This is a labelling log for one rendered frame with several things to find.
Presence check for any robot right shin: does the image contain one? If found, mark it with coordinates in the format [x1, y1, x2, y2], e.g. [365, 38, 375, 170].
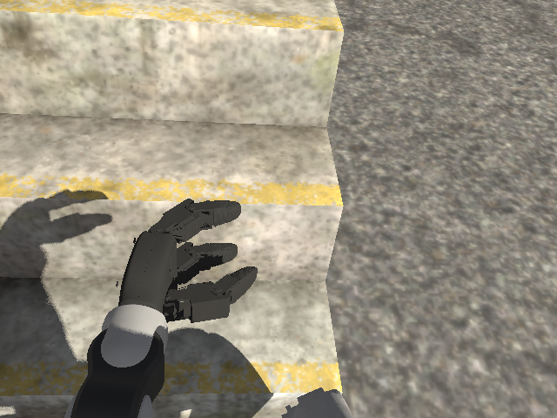
[329, 389, 350, 410]

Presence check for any robot left forearm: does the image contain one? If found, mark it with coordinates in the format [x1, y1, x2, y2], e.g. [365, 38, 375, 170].
[64, 304, 168, 418]

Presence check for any robot right thigh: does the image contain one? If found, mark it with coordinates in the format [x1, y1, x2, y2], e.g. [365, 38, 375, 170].
[281, 388, 354, 418]

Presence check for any left robot hand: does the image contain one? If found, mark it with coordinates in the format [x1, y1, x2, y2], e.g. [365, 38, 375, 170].
[116, 199, 258, 323]

